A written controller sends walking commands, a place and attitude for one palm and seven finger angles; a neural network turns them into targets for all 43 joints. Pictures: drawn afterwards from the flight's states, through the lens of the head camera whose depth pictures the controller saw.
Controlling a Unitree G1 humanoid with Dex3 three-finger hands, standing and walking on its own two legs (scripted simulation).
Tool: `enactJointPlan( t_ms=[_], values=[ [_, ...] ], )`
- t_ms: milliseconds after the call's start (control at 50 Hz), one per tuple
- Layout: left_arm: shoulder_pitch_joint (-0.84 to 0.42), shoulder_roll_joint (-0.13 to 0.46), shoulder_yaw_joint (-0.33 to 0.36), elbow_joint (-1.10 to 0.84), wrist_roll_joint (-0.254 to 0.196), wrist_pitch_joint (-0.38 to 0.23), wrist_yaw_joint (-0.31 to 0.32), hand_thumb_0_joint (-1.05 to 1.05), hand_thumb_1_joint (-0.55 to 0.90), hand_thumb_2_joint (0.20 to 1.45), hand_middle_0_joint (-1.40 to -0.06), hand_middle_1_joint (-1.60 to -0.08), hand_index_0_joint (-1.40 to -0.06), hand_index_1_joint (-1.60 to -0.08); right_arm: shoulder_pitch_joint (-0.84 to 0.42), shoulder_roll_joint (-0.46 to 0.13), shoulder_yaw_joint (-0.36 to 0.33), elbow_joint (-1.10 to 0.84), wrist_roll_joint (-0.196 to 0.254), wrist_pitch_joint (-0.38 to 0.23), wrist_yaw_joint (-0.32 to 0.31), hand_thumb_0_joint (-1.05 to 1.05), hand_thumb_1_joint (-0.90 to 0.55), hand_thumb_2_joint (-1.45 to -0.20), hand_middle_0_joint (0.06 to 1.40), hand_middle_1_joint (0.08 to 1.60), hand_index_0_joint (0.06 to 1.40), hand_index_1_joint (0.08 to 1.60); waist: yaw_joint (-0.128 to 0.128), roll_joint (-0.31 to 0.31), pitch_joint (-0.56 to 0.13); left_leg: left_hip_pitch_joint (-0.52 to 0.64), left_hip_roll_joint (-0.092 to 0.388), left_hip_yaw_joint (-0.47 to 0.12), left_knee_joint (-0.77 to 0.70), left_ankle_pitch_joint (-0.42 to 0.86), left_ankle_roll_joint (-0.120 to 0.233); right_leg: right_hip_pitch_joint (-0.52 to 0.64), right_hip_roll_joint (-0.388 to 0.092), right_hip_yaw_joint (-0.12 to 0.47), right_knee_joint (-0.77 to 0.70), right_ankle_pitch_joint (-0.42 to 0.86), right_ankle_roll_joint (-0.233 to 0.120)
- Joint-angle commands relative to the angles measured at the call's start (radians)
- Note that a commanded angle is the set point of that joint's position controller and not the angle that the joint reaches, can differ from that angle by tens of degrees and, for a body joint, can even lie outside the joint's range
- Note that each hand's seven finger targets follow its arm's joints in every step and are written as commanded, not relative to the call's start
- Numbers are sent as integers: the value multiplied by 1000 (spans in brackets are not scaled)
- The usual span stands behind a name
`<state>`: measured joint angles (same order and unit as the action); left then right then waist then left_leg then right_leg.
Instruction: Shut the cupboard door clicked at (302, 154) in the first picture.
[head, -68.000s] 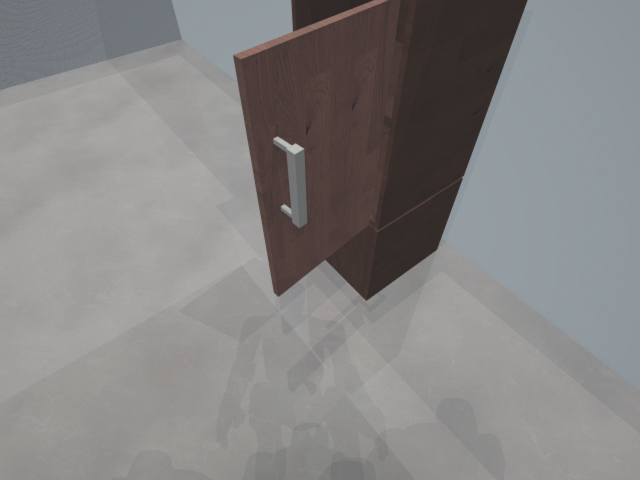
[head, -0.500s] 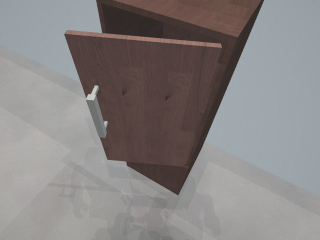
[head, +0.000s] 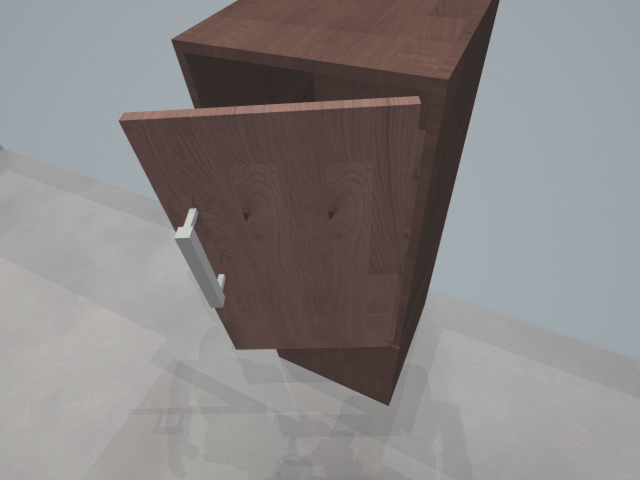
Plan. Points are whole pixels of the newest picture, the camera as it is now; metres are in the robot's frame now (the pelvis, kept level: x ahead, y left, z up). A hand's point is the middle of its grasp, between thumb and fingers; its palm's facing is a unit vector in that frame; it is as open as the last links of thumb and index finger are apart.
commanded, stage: come to a stop and stand still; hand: left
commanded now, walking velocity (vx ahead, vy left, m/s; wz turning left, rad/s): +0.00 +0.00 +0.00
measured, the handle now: (205, 260) +0.42 +0.21 +0.02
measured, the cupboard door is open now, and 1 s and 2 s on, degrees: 25 25 25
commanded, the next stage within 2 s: look again from close up in 0.92 s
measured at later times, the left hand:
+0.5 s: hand out of the picture +0.07 +0.13 -0.16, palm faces +0.00 -0.97 -0.25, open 7.3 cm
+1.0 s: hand out of the picture +0.05 +0.10 -0.16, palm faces +0.05 -0.97 -0.24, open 7.3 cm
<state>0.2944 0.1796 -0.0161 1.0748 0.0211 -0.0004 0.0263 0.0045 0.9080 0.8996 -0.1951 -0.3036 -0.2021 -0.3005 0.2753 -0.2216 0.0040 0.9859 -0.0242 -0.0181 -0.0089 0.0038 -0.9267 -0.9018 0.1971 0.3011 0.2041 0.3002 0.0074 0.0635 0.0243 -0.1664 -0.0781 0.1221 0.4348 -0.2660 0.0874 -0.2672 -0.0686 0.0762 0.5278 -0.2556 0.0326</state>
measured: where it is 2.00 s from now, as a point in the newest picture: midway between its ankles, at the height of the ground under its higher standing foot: outside the picture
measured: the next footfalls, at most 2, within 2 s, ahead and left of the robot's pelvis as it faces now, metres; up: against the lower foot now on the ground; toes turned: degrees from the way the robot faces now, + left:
none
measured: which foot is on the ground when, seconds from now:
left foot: down 0.00-1.00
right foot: down 0.00-1.00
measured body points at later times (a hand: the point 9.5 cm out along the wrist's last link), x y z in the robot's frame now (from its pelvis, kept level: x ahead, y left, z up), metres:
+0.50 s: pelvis +0.03 -0.05 +0.00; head +0.06 -0.08 +0.45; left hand +0.07 +0.18 -0.14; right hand +0.03 -0.27 -0.17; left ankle -0.01 +0.06 -0.74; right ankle +0.02 -0.16 -0.74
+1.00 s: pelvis +0.04 -0.08 +0.01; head +0.07 -0.10 +0.45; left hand +0.05 +0.15 -0.15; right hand +0.06 -0.30 -0.16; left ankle -0.01 +0.06 -0.74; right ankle +0.02 -0.16 -0.74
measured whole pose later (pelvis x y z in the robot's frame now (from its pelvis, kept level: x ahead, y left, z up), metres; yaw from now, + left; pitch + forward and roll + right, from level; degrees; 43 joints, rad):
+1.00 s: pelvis +0.04 -0.08 +0.01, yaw +2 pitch +0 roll +1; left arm 0.23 0.15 0.00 1.13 0.01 -0.03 0.03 0.01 0.92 0.90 -0.20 -0.30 -0.20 -0.30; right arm 0.25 -0.16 0.00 1.13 -0.02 -0.02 -0.04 0.00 -0.91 -0.90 0.19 0.30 0.20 0.30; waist 0.00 0.03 0.06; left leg -0.08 0.04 0.04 0.37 -0.28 -0.04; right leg -0.16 0.05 -0.02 0.44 -0.28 -0.06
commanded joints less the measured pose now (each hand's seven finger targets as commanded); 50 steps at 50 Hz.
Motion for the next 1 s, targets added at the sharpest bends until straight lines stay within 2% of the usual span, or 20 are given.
enactJointPlan(
  t_ms=[0, 60, 100, 180, 340, 420, 600, 640, 740, 840, 980],
  values=[
    [8, 122, 23, -33, -6, -15, 10, 0, 900, 900, -200, -300, -200, -300, 30, -87, -16, -17, 6, -27, -14, 0, -900, -900, 200, 300, 200, 300, -3, -70, 13, -8, 180, -173, -138, 170, -36, 10, -20, 16, -50, 112, -63],
    [-7, 119, 22, -22, -9, -15, 12, 0, 900, 900, -200, -300, -200, -300, 46, -81, -13, 11, 7, -28, -18, 0, -900, -900, 200, 300, 200, 300, -6, -81, 6, 15, 180, -156, -117, 232, -40, 25, -27, 16, -54, 154, -58],
    [-13, 114, 22, -17, -10, -15, 13, 0, 900, 900, -200, -300, -200, -300, 45, -68, -10, 28, 7, -26, -20, 0, -900, -900, 200, 300, 200, 300, -4, -69, 16, 10, 176, -150, -114, 236, -40, 32, -29, 19, -58, 175, -60],
    [-28, 114, 24, -9, -10, -20, 14, 0, 900, 900, -200, -300, -200, -300, 61, -48, -9, 57, 8, -25, -21, 0, -900, -900, 200, 300, 200, 300, -8, -86, 8, 14, 175, -142, -106, 220, -45, 55, -33, 24, -71, 217, -67],
    [-38, 107, 27, 5, -13, -27, 16, 0, 900, 900, -200, -300, -200, -300, 68, -34, -11, 97, 8, -24, -26, 0, -900, -900, 200, 300, 200, 300, -10, -66, -23, 49, 176, -124, -87, 247, -59, 88, -41, 33, -83, 319, -80],
    [-43, 104, 29, 7, -12, -29, 17, 0, 900, 900, -200, -300, -200, -300, 70, -29, -15, 105, 9, -20, -29, 0, -900, -900, 200, 300, 200, 300, -14, -73, -10, 58, 180, -120, -80, 255, -65, 89, -40, 31, -90, 358, -84],
    [-32, 99, 30, 13, -12, -31, 16, 0, 900, 900, -200, -300, -200, -300, 61, -23, -15, 114, 10, -13, -31, 0, -900, -900, 200, 300, 200, 300, -14, -74, 12, 60, 180, -113, -86, 210, -73, 91, -36, 37, -122, 352, -88],
    [-33, 105, 33, 14, -12, -33, 16, 0, 900, 900, -200, -300, -200, -300, 61, -24, -14, 115, 10, -12, -31, 0, -900, -900, 200, 300, 200, 300, -16, -85, 1, 61, 181, -112, -85, 208, -76, 104, -38, 36, -124, 368, -90],
    [-23, 105, 35, 15, -13, -36, 16, 0, 900, 900, -200, -300, -200, -300, 57, -25, -14, 118, 9, -13, -33, 0, -900, -900, 200, 300, 200, 300, -13, -64, -14, 75, 185, -113, -84, 238, -78, 122, -39, 30, -126, 398, -92],
    [-19, 105, 36, 17, -12, -36, 17, 0, 900, 900, -200, -300, -200, -300, 56, -24, -14, 120, 10, -11, -34, 0, -900, -900, 200, 300, 200, 300, -13, -83, 4, 70, 185, -111, -88, 217, -81, 123, -40, 29, -139, 401, -92],
    [-12, 98, 37, 18, -13, -35, 15, 0, 900, 900, -200, -300, -200, -300, 57, -11, -12, 128, 10, -8, -35, 0, -900, -900, 200, 300, 200, 300, -11, -74, 22, 63, 185, -110, -99, 188, -83, 116, -32, 31, -154, 359, -93]
  ],
)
